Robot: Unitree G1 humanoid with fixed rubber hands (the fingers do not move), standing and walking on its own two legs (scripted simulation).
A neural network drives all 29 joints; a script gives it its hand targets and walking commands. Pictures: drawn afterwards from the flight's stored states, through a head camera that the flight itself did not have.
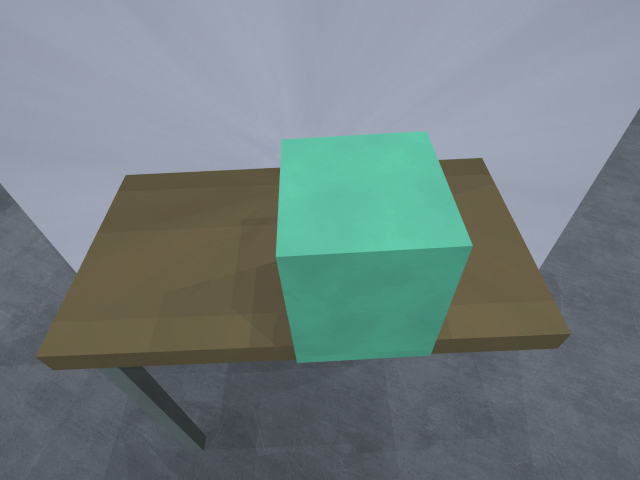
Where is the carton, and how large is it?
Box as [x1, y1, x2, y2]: [276, 131, 472, 362]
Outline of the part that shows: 426,131 282,139 276,260 297,362 430,354 472,245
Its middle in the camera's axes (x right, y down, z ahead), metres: +0.05 +0.02 +0.55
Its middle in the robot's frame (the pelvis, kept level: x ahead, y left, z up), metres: +0.41 -0.02 +0.05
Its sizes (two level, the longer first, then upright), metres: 0.210 0.200 0.250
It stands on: a table, 0.70 m high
